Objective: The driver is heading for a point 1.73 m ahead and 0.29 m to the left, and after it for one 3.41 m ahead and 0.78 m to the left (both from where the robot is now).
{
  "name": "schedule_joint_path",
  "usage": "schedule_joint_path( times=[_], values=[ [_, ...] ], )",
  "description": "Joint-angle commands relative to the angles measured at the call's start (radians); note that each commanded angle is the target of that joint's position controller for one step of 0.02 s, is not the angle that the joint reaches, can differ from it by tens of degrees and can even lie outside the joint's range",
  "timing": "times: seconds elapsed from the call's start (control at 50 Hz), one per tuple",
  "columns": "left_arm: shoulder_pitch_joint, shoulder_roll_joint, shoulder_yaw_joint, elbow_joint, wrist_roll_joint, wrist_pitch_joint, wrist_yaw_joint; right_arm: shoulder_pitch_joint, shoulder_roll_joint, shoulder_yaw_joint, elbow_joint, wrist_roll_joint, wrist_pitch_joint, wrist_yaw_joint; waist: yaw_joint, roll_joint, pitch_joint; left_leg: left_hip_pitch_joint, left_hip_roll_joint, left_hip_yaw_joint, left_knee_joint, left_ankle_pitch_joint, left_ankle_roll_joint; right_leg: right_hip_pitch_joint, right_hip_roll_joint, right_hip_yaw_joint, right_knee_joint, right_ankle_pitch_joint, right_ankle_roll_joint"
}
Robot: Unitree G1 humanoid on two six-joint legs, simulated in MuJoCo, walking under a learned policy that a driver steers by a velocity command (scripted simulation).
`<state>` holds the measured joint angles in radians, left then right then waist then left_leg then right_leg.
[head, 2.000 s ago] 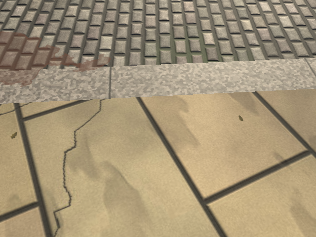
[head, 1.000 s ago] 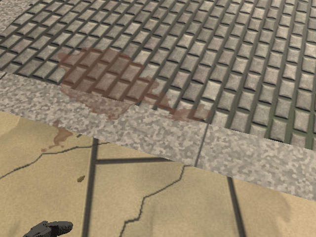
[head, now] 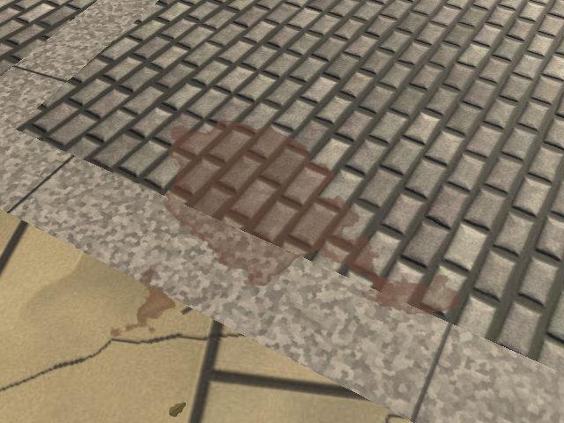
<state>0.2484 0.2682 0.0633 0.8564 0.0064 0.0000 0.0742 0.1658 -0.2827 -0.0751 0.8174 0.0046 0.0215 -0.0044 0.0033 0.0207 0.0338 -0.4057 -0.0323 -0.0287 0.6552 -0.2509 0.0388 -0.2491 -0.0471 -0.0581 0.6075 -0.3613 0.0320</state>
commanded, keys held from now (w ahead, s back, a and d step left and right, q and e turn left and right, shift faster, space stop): q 0.52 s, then no key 0.48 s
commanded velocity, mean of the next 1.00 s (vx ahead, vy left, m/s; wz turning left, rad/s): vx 0.00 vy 0.00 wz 0.38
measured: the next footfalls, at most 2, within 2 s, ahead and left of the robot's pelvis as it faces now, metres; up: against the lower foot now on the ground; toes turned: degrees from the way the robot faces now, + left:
right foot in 0.46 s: +0.10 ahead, -0.12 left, +0.00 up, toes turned +21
left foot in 0.84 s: -0.01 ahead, +0.12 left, +0.00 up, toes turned +21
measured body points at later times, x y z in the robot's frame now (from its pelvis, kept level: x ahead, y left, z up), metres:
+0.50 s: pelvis +0.02 -0.03 +0.01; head +0.05 -0.03 +0.46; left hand +0.08 +0.29 -0.09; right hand +0.25 -0.26 -0.10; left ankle +0.05 +0.10 -0.72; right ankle +0.07 -0.13 -0.73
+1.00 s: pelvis +0.01 +0.00 +0.01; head +0.01 +0.02 +0.46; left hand -0.01 +0.29 -0.11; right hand +0.24 -0.17 -0.09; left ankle -0.05 +0.10 -0.73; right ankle +0.07 -0.13 -0.73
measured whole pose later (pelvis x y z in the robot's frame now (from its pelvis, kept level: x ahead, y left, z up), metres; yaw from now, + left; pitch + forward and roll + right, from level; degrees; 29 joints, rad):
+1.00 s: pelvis +0.01 +0.00 +0.01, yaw +23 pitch -1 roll +0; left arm 0.21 0.28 0.03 0.83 0.02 -0.01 0.02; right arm 0.17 -0.23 -0.03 0.79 -0.01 0.02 -0.01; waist 0.04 -0.03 0.03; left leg -0.19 -0.03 -0.04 0.48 -0.28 0.01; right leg -0.20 -0.06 -0.01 0.47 -0.26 0.05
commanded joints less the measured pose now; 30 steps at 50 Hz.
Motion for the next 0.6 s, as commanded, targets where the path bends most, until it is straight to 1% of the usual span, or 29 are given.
schedule_joint_path(
  times=[0.02,0.04,0.06,0.08,0.1,0.12,0.14,0.16,0.18,0.2,0.24,0.26,0.3,0.36,0.4,0.42,0.44,0.46,0.48,0.5,0.52,0.54,0.56,0.58,0.6],
  values=[
    [-0.044,0.170,0.046,-0.074,-0.013,-0.005,0.019,-0.034,-0.055,-0.021,-0.090,0.004,-0.004,0.016,-0.001,-0.186,-0.050,-0.051,0.030,0.030,0.062,-0.096,0.028,0.062,-0.293,0.229,-0.145,0.441,-0.176],
    [-0.053,0.176,0.050,-0.076,-0.017,-0.002,0.019,-0.019,-0.058,-0.024,-0.088,0.008,-0.002,0.020,-0.011,-0.152,-0.051,0.016,0.027,0.031,-0.010,-0.032,0.042,0.026,-0.264,0.182,-0.108,0.414,-0.145],
    [-0.022,0.173,0.053,-0.071,-0.014,0.000,0.015,-0.008,-0.095,-0.038,-0.090,0.008,0.000,0.017,-0.006,-0.058,-0.059,0.105,0.045,-0.042,-0.114,0.147,0.070,-0.031,-0.194,0.100,-0.011,0.315,-0.087],
    [-0.023,0.135,0.045,-0.107,0.004,-0.001,0.011,0.006,-0.201,-0.066,-0.095,0.002,0.002,0.008,0.018,0.207,-0.063,0.197,0.186,-0.348,-0.242,0.320,0.178,-0.196,-0.016,-0.056,0.221,0.121,0.019],
    [-0.124,0.114,0.033,-0.141,0.009,-0.002,0.009,0.115,-0.205,-0.062,-0.087,-0.016,-0.008,0.012,-0.075,0.279,-0.115,0.347,0.305,-0.589,-0.328,0.435,0.308,-0.372,0.092,0.043,0.452,-0.299,0.046],
    [-0.090,0.108,0.032,-0.138,0.000,-0.006,0.000,0.120,-0.185,-0.046,-0.088,-0.021,-0.030,0.014,-0.056,0.179,-0.177,0.392,0.333,-0.571,-0.307,0.476,0.317,-0.397,0.062,0.153,0.594,-0.325,0.035],
    [-0.068,0.110,0.033,-0.122,-0.010,-0.006,-0.006,0.065,-0.174,-0.044,-0.106,-0.009,-0.043,0.009,-0.029,0.087,-0.175,0.371,0.305,-0.491,-0.281,0.490,0.283,-0.399,0.047,0.166,0.638,-0.274,0.030],
    [-0.063,0.119,0.038,-0.113,-0.007,-0.007,-0.004,0.016,-0.170,-0.043,-0.117,0.009,-0.045,0.003,-0.011,0.028,-0.152,0.338,0.272,-0.428,-0.279,0.475,0.241,-0.406,0.032,0.166,0.599,-0.209,0.031],
    [-0.074,0.132,0.043,-0.113,0.000,-0.008,0.002,-0.008,-0.158,-0.038,-0.121,0.015,-0.040,-0.007,-0.007,0.028,-0.151,0.313,0.254,-0.399,-0.284,0.442,0.212,-0.384,0.015,0.172,0.548,-0.147,0.033],
    [-0.081,0.122,0.041,-0.119,0.002,-0.010,0.002,-0.017,-0.156,-0.036,-0.123,0.014,-0.030,-0.013,-0.002,0.046,-0.149,0.277,0.220,-0.375,-0.292,0.423,0.204,-0.343,0.025,0.159,0.506,-0.114,0.040],
    [-0.078,0.098,0.034,-0.121,-0.006,-0.014,-0.004,-0.009,-0.160,-0.038,-0.124,0.006,-0.014,-0.025,-0.001,0.076,-0.152,0.266,0.189,-0.354,-0.303,0.398,0.197,-0.299,0.051,0.144,0.392,-0.077,0.051],
    [-0.086,0.088,0.030,-0.124,-0.010,-0.016,-0.007,-0.005,-0.164,-0.041,-0.125,0.007,-0.010,-0.030,-0.005,0.083,-0.154,0.272,0.183,-0.359,-0.305,0.376,0.195,-0.284,0.061,0.144,0.328,-0.066,0.055],
    [-0.102,0.080,0.024,-0.130,-0.012,-0.017,-0.014,-0.017,-0.174,-0.046,-0.133,0.010,-0.002,-0.036,-0.012,0.098,-0.153,0.246,0.174,-0.377,-0.315,0.299,0.189,-0.225,0.075,0.148,0.219,-0.036,0.059],
    [-0.102,0.099,0.028,-0.134,-0.017,-0.021,-0.028,-0.041,-0.179,-0.050,-0.145,0.009,0.010,-0.036,-0.012,0.136,-0.135,0.195,0.167,-0.432,-0.336,0.215,0.181,-0.138,0.094,0.150,0.103,-0.008,0.054],
    [-0.088,0.110,0.031,-0.133,-0.020,-0.028,-0.039,-0.051,-0.177,-0.050,-0.150,0.014,0.017,-0.035,-0.007,0.144,-0.124,0.187,0.161,-0.469,-0.330,0.191,0.166,-0.092,0.099,0.149,0.010,0.017,0.041],
    [-0.068,0.110,0.033,-0.127,-0.020,-0.032,-0.045,-0.063,-0.176,-0.050,-0.154,0.020,0.022,-0.036,0.008,0.140,-0.120,0.175,0.147,-0.475,-0.314,0.181,0.151,-0.046,0.100,0.140,-0.073,0.064,0.029],
    [-0.035,0.112,0.037,-0.116,-0.019,-0.036,-0.050,-0.075,-0.172,-0.048,-0.158,0.028,0.028,-0.040,0.032,0.133,-0.116,0.143,0.121,-0.466,-0.291,0.151,0.123,0.028,0.095,0.125,-0.188,0.148,0.012],
    [-0.013,0.145,0.048,-0.110,-0.011,-0.035,-0.049,-0.054,-0.148,-0.042,-0.159,0.031,0.030,-0.043,0.032,0.093,-0.122,0.070,0.074,-0.430,-0.236,0.051,0.077,0.127,0.021,0.163,-0.256,0.203,-0.018],
    [-0.011,0.210,0.059,-0.123,0.009,-0.027,-0.042,0.002,-0.090,-0.028,-0.153,0.020,0.030,-0.041,-0.005,-0.114,-0.142,-0.054,-0.040,-0.284,-0.004,-0.200,0.015,0.219,-0.202,0.367,-0.306,0.242,-0.101],
    [-0.053,0.252,0.065,-0.143,0.055,-0.023,-0.048,-0.018,-0.132,-0.046,-0.184,0.021,0.015,-0.040,-0.012,-0.305,-0.081,-0.196,-0.135,-0.158,0.205,-0.378,-0.028,0.102,-0.345,0.590,-0.366,0.300,-0.259],
    [-0.119,0.202,0.052,-0.174,0.056,-0.029,-0.045,0.006,-0.206,-0.067,-0.167,0.007,0.008,-0.036,-0.033,-0.226,-0.065,-0.187,-0.056,-0.174,0.388,-0.328,-0.055,0.054,-0.361,0.558,-0.367,0.284,-0.295],
    [-0.172,0.146,0.038,-0.187,0.038,-0.031,-0.041,0.032,-0.219,-0.077,-0.137,0.011,0.013,-0.035,-0.049,-0.169,-0.051,-0.170,-0.052,-0.166,0.455,-0.258,-0.067,0.030,-0.288,0.448,-0.349,0.264,-0.254],
    [-0.192,0.125,0.030,-0.194,0.021,-0.031,-0.039,0.059,-0.187,-0.073,-0.108,0.008,0.025,-0.039,-0.052,-0.137,-0.044,-0.170,-0.056,-0.154,0.513,-0.205,-0.085,0.037,-0.221,0.362,-0.334,0.238,-0.215],
    [-0.190,0.117,0.024,-0.190,0.005,-0.030,-0.037,0.069,-0.162,-0.066,-0.102,0.004,0.032,-0.040,-0.045,-0.138,-0.032,-0.187,-0.058,-0.153,0.564,-0.171,-0.101,0.047,-0.202,0.327,-0.324,0.265,-0.211],
    [-0.174,0.113,0.019,-0.185,0.002,-0.028,-0.035,0.063,-0.139,-0.059,-0.105,0.007,0.034,-0.038,-0.035,-0.135,-0.027,-0.179,-0.061,-0.138,0.577,-0.156,-0.112,0.043,-0.184,0.286,-0.321,0.311,-0.218]
  ],
)
Keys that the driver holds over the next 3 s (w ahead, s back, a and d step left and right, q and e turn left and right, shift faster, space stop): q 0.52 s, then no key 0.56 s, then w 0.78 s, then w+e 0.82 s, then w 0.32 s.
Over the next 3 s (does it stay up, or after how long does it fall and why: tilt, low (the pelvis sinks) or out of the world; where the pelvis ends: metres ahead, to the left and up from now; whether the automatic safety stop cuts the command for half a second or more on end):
stays up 0.95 0.23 0.00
